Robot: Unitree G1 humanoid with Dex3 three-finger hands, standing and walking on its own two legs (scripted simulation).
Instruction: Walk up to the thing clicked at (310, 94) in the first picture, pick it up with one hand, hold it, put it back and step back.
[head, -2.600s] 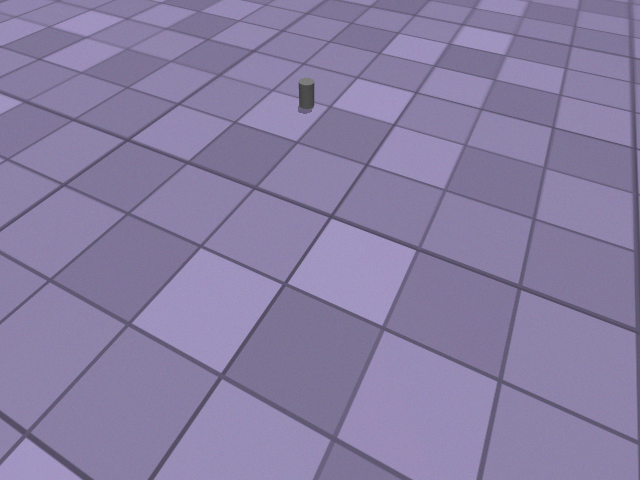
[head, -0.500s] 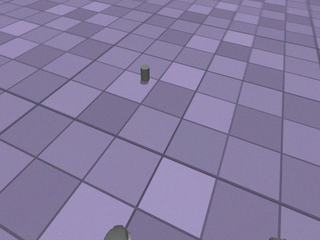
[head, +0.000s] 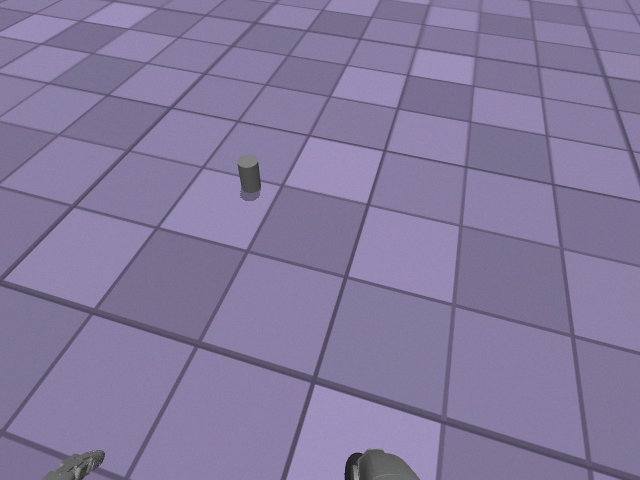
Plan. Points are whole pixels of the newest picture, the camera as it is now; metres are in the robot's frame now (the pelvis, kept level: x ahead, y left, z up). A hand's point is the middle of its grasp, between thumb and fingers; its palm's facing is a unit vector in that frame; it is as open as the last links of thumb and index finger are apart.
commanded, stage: walk up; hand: left
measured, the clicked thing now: (249, 174) +1.41 +0.19 -0.69
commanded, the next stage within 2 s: none
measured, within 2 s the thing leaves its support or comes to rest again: neither
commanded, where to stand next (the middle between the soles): +1.08 -0.03 m, yaw +3 degrees
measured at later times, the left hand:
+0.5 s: hand (113, 400) +0.28 +0.30 -0.15, palm faces +0.01 -0.93 -0.37, open 7.4 cm
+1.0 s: hand (182, 229) +0.59 +0.23 -0.11, palm faces -0.01 -0.91 -0.41, open 7.4 cm
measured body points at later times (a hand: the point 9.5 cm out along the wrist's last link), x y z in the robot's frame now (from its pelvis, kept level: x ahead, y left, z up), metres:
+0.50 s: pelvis +0.27 +0.01 -0.01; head +0.28 +0.02 +0.44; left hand +0.28 +0.34 -0.13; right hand +0.39 -0.31 -0.10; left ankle +0.38 +0.12 -0.73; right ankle +0.15 -0.12 -0.71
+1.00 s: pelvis +0.49 -0.05 +0.00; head +0.50 -0.08 +0.44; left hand +0.59 +0.27 -0.09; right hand +0.53 -0.38 -0.13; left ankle +0.40 +0.10 -0.67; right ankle +0.56 -0.17 -0.73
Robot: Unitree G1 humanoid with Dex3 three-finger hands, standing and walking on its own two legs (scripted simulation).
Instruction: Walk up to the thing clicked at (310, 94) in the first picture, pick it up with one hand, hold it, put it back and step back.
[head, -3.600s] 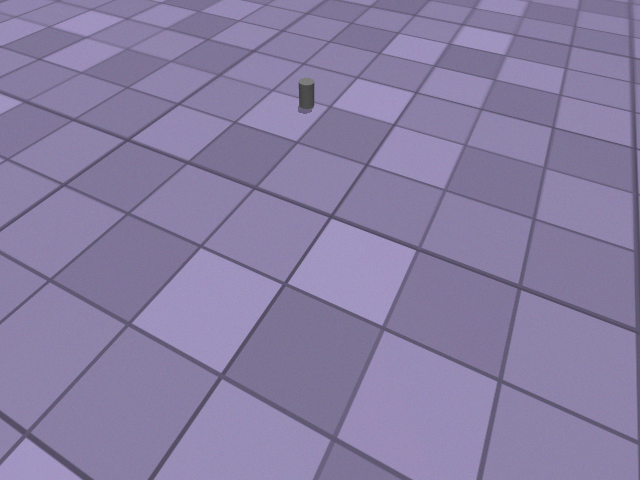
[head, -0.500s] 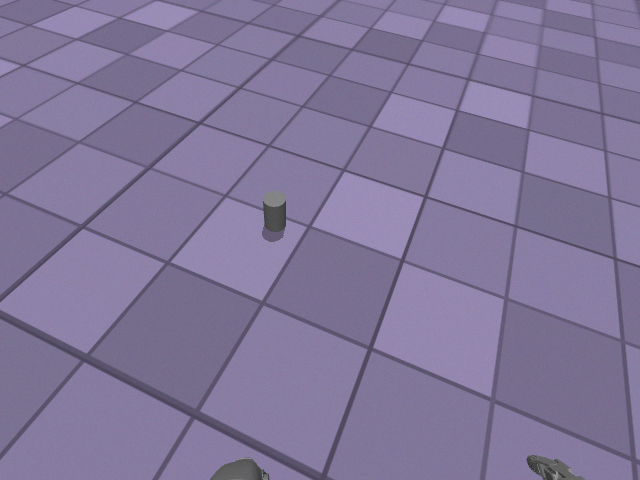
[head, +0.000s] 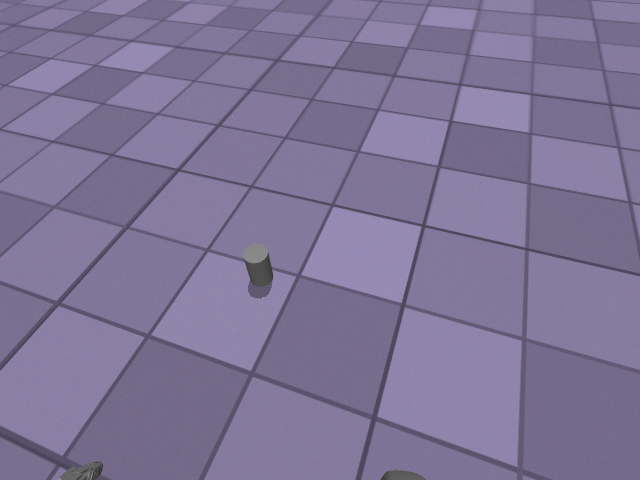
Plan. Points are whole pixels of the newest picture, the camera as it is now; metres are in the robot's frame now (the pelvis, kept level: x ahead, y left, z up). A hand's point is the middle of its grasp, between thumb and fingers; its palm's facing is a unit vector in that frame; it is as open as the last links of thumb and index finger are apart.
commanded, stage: walk up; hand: left
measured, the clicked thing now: (258, 265) +0.93 +0.23 -0.68
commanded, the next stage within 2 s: none
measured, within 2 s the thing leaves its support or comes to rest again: neither
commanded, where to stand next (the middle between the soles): +0.59 +0.02 m, yaw +2 degrees
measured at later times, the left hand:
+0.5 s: hand (123, 445) +0.21 +0.30 -0.15, palm faces -0.01 -0.94 -0.33, open 7.4 cm
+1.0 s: hand (167, 328) +0.37 +0.25 -0.10, palm faces +0.03 -0.90 -0.43, open 7.4 cm
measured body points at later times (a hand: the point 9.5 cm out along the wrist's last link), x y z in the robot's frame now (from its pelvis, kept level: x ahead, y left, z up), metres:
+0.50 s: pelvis +0.18 +0.02 +0.01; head +0.19 +0.04 +0.46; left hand +0.21 +0.34 -0.12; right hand +0.29 -0.30 -0.08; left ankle +0.24 +0.13 -0.72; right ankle +0.17 -0.11 -0.66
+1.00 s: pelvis +0.35 -0.03 +0.01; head +0.37 -0.06 +0.46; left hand +0.37 +0.30 -0.07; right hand +0.44 -0.34 -0.12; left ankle +0.42 +0.12 -0.68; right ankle +0.37 -0.15 -0.72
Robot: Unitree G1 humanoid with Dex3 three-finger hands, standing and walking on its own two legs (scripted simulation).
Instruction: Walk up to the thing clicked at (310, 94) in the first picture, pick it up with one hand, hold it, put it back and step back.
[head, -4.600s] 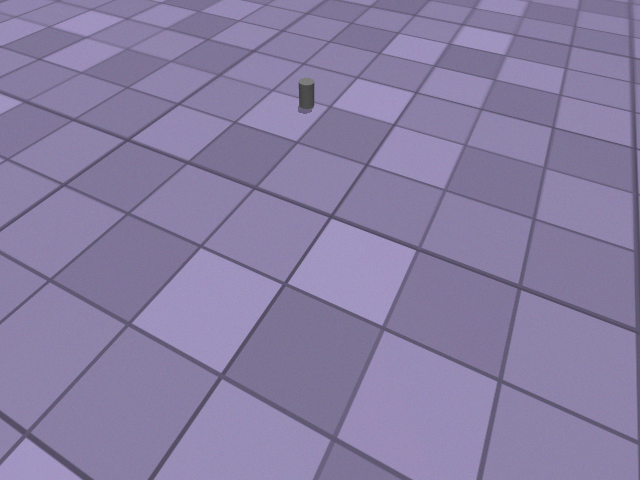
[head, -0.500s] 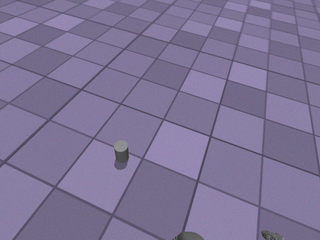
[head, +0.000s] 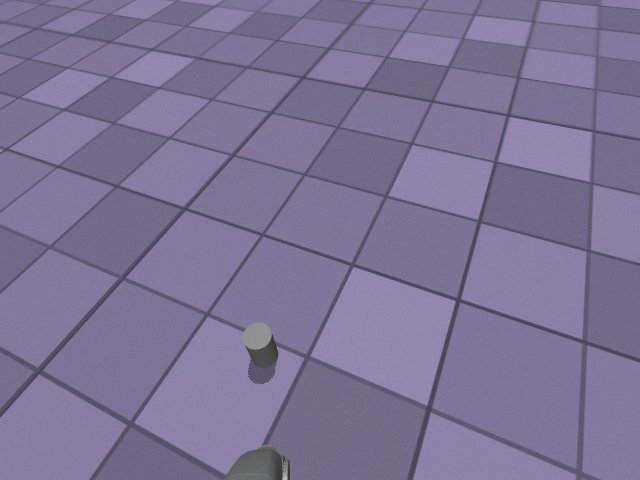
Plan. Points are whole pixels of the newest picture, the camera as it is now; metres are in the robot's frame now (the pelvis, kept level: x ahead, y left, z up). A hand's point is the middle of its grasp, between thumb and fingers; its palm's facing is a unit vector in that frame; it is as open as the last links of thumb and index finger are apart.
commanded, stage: walk up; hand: left
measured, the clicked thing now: (261, 345) +0.59 +0.24 -0.70
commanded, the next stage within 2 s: stand in 1.90 s
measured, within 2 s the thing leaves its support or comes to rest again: neither
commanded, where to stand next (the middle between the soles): +0.24 +0.04 m, yaw +0 degrees
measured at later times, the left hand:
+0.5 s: hand (118, 458) +0.18 +0.32 -0.16, palm faces -0.04 -0.92 -0.40, open 7.4 cm
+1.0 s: hand (150, 395) +0.26 +0.29 -0.15, palm faces -0.04 -0.94 -0.34, open 7.4 cm
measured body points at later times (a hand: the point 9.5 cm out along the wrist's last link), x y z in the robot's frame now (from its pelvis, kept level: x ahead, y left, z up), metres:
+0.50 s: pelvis +0.12 +0.04 -0.02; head +0.15 +0.04 +0.43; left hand +0.18 +0.36 -0.13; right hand +0.22 -0.28 -0.12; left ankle +0.17 +0.15 -0.74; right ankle +0.19 -0.10 -0.73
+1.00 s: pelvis +0.15 +0.04 +0.00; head +0.16 +0.04 +0.45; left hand +0.26 +0.34 -0.12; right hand +0.21 -0.27 -0.13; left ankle +0.17 +0.15 -0.74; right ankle +0.20 -0.10 -0.74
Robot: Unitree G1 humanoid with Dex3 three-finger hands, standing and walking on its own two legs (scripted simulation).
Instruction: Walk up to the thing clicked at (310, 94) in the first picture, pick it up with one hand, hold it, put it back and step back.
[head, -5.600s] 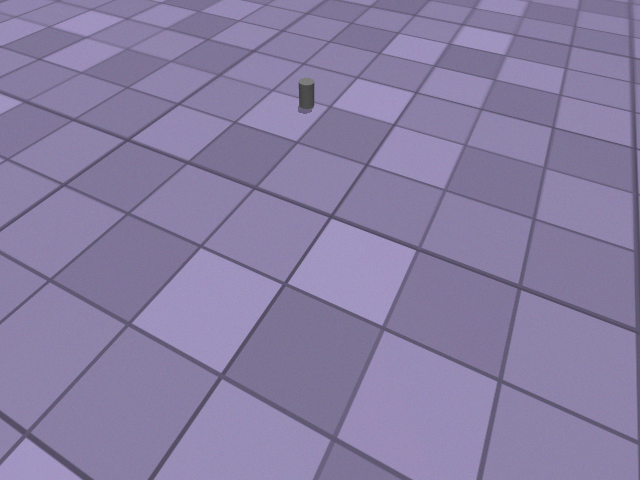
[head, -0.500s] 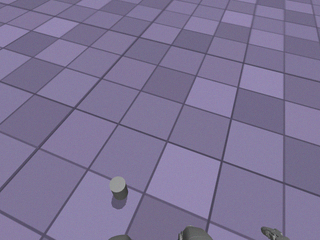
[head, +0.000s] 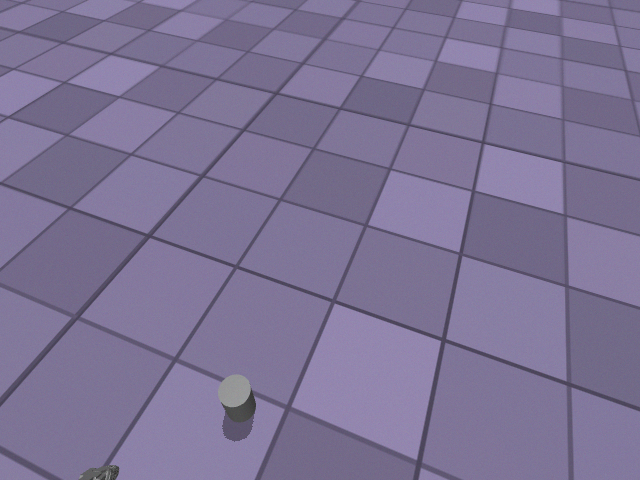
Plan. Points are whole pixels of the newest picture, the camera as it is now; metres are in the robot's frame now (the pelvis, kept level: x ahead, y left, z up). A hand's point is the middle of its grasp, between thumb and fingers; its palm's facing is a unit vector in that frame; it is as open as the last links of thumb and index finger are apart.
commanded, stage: walk up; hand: left
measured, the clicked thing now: (238, 399) +0.44 +0.21 -0.70
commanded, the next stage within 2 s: stand in 0.90 s
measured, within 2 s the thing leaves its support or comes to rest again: neither
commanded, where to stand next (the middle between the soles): +0.09 +0.01 m, yaw +0 degrees
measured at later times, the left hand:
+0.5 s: hand out of the picture +0.07 +0.26 -0.15, palm faces +0.01 -0.94 -0.35, open 7.4 cm
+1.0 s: hand out of the picture +0.11 +0.25 -0.15, palm faces -0.01 -0.94 -0.34, open 7.4 cm
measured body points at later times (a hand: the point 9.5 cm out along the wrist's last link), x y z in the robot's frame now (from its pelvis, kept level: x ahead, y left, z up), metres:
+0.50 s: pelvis +0.01 +0.00 +0.01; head +0.02 -0.01 +0.46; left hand +0.07 +0.30 -0.12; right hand +0.11 -0.30 -0.13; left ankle +0.02 +0.11 -0.74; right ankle +0.05 -0.13 -0.74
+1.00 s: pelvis +0.02 +0.00 +0.01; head +0.03 +0.00 +0.46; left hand +0.11 +0.30 -0.12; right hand +0.10 -0.30 -0.13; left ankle +0.02 +0.11 -0.74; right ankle +0.05 -0.13 -0.74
